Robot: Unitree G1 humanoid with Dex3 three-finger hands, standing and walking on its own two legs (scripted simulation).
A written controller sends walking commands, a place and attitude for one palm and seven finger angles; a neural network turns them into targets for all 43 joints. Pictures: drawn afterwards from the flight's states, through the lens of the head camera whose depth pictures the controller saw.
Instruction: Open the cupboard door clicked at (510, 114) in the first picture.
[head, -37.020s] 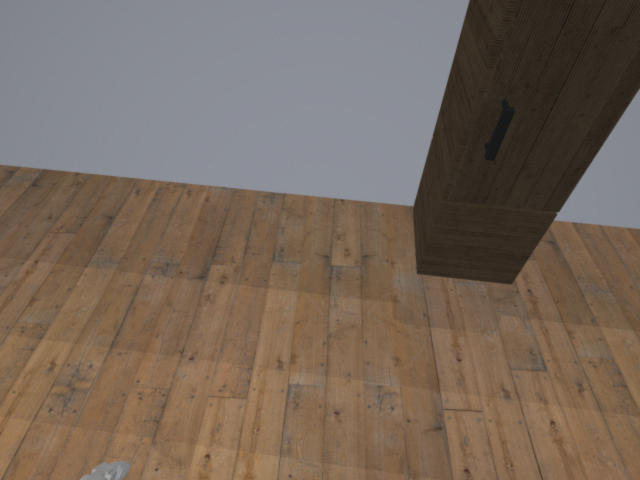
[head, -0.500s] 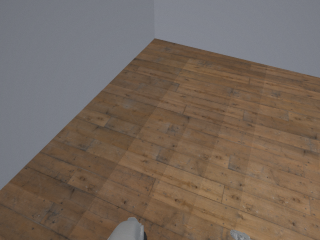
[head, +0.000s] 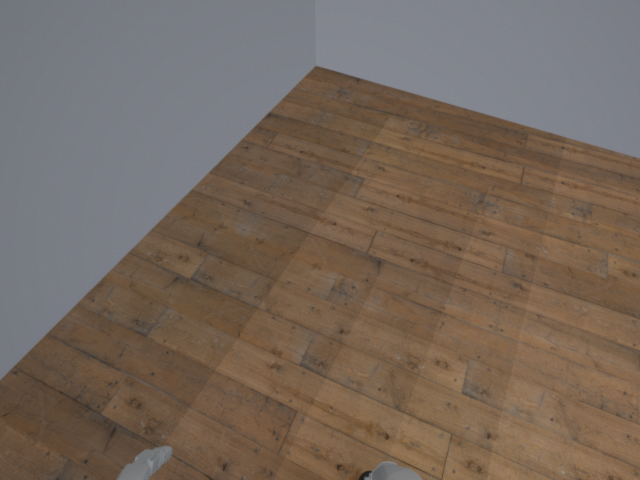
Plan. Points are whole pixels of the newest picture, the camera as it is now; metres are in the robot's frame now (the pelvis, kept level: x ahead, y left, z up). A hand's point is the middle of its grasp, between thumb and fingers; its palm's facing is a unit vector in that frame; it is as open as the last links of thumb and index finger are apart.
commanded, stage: turn to face it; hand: left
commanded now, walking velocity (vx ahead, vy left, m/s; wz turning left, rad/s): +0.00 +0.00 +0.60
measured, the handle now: out of the picture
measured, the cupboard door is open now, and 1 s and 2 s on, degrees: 56 56 56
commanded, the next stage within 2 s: none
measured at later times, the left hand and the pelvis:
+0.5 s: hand out of the picture +0.06 +0.22 -0.19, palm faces +0.36 -0.90 -0.23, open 7.3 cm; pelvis +0.06 -0.01 -0.01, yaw +19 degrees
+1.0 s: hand out of the picture +0.06 +0.11 -0.14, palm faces +0.57 -0.78 -0.27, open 7.3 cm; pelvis +0.10 -0.09 +0.01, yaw +37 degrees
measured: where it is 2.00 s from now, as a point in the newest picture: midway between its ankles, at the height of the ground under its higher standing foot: outside the picture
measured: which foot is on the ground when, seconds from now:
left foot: down 0.00-0.00, up 0.02-0.38, down 0.40-0.82, up 0.84-1.00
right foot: down 0.00-0.40, up 0.42-0.80, down 0.82-1.00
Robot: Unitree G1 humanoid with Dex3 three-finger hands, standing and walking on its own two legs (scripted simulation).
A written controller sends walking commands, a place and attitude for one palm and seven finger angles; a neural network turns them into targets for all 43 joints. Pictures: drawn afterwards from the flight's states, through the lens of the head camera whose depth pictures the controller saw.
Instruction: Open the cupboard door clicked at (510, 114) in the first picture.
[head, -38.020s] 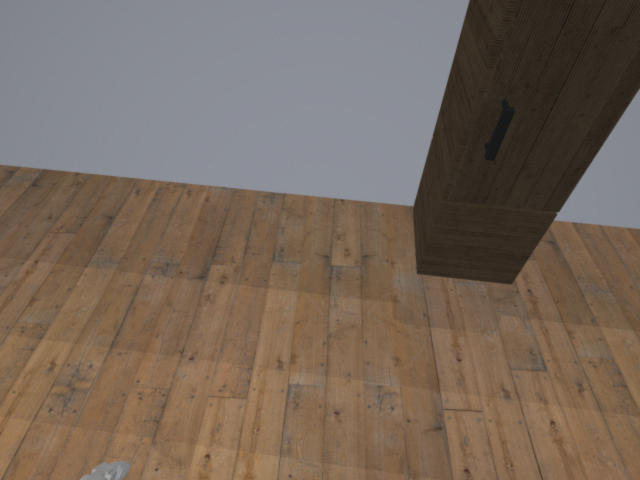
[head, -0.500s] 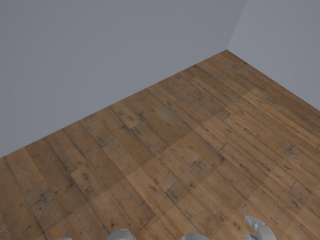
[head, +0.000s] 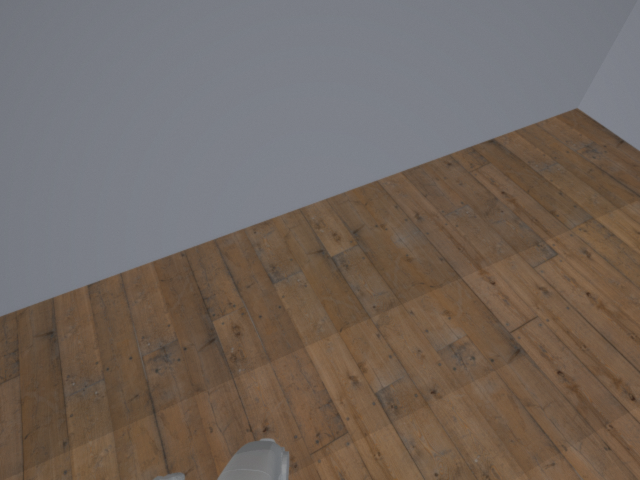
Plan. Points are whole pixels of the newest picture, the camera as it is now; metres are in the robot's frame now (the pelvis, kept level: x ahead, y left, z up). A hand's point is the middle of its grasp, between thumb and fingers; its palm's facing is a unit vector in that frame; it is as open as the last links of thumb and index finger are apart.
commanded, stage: turn to face it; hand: left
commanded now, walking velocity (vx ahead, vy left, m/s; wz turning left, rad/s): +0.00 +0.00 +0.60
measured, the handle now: out of the picture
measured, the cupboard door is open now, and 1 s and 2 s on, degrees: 56 56 56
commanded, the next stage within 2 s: none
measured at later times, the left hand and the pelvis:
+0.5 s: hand out of the picture +0.01 +0.23 -0.16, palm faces +0.32 -0.91 -0.28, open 7.3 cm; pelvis -0.02 -0.02 -0.01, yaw +17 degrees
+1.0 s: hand out of the picture -0.09 +0.13 -0.19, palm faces +0.61 -0.76 -0.21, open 7.3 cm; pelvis -0.01 -0.05 -0.02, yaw +37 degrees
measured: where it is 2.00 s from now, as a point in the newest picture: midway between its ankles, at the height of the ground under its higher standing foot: outside the picture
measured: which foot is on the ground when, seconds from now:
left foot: up 0.00-0.22, down 0.24-0.60, up 0.62-0.96, down 0.98-1.00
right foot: down 0.00-0.24, up 0.26-0.58, down 0.60-0.98, up 1.00-1.00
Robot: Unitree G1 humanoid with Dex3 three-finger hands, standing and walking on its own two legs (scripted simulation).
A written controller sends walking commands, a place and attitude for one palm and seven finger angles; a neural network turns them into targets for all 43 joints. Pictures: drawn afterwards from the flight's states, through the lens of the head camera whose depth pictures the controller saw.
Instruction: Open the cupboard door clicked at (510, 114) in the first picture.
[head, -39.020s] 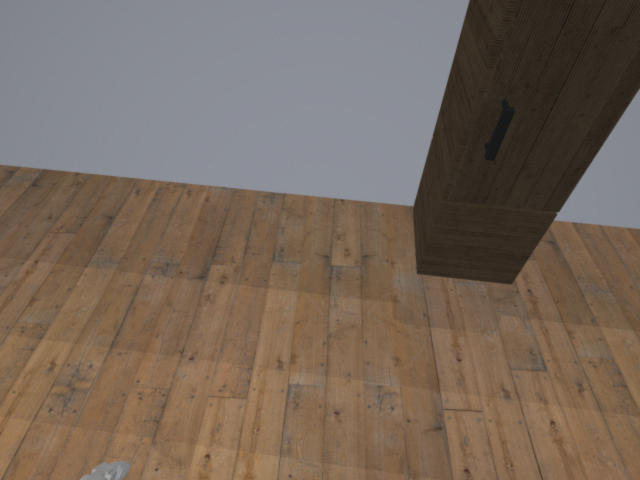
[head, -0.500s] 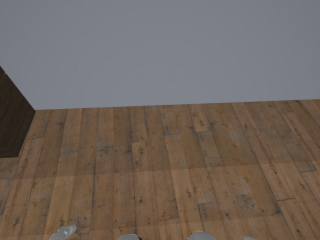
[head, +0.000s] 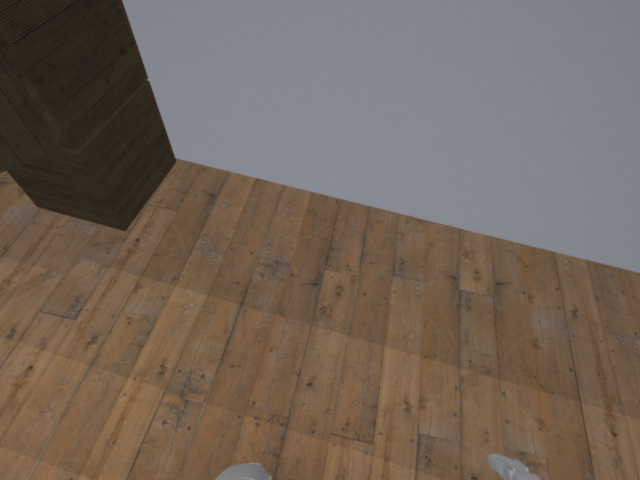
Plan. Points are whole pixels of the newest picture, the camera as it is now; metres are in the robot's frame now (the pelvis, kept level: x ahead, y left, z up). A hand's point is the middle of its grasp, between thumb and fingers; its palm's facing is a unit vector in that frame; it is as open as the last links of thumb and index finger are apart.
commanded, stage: turn to face it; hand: left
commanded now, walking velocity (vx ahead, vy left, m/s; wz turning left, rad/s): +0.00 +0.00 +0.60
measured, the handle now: out of the picture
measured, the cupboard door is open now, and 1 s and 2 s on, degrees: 56 56 56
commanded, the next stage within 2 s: take the last steps up to it in 1.20 s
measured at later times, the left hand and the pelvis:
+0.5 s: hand out of the picture +0.04 +0.16 -0.13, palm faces +0.27 -0.92 -0.29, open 7.3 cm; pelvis +0.01 -0.06 +0.02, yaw +17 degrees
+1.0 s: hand out of the picture -0.04 +0.18 -0.15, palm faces +0.55 -0.80 -0.26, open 7.3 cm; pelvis +0.00 -0.05 +0.02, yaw +32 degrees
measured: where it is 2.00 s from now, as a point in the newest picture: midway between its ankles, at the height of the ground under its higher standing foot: outside the picture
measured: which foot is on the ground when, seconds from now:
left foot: down 0.00-0.34, up 0.36-0.72, down 0.74-1.00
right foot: up 0.00-0.34, down 0.36-0.74, up 0.76-1.00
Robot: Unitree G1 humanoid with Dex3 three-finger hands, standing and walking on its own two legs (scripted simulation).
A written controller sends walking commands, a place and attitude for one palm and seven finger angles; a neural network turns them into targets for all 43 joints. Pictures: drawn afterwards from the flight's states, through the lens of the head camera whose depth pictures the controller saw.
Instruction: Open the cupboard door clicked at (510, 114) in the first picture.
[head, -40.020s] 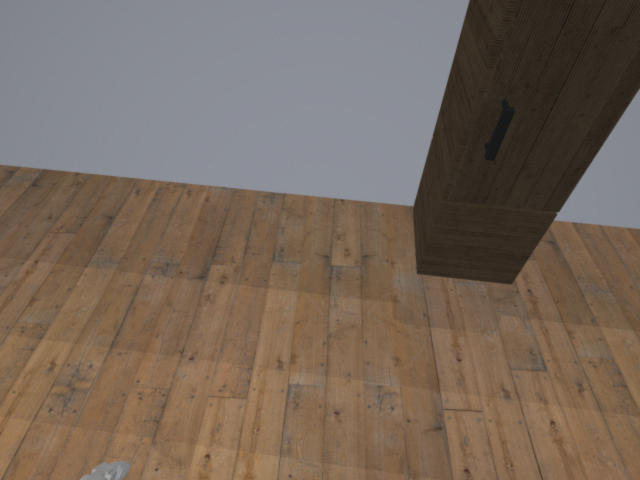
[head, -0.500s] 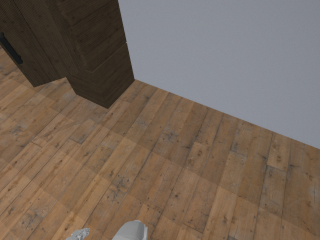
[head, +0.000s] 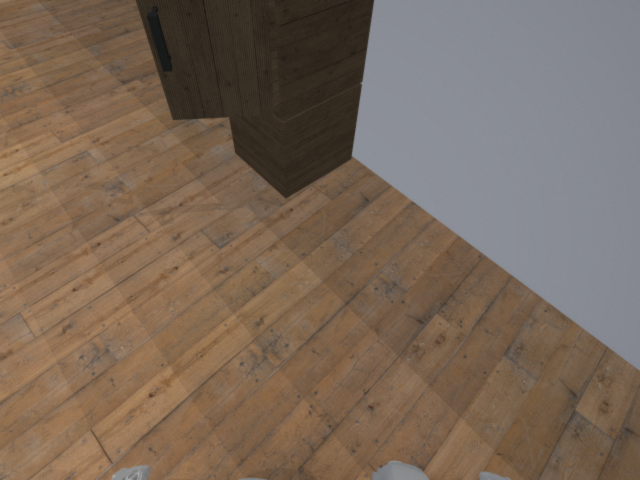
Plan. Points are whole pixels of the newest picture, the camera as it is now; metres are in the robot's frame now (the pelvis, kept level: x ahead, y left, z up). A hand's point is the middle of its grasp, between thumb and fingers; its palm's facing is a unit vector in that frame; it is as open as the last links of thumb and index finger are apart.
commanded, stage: turn to face it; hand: left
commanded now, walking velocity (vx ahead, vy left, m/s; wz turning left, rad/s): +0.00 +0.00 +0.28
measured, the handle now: (161, 39) +1.12 +0.51 -0.07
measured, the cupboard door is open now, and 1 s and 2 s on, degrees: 56 56 56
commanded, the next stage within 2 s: take the last steps up to it in 0.20 s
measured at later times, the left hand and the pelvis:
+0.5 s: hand out of the picture -0.02 +0.14 -0.16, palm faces +0.25 -0.94 -0.21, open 7.3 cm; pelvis +0.01 -0.04 +0.00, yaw +11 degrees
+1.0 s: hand (146, 461) +0.15 +0.25 -0.16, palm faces +0.22 -0.96 -0.19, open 7.3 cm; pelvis +0.10 +0.05 +0.01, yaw +13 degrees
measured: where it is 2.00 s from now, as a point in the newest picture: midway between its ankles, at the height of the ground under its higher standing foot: (283, 375)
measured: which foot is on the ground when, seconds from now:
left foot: down 0.00-0.14, up 0.16-0.64, down 0.66-1.00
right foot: up 0.00-0.12, down 0.14-0.66, up 0.68-1.00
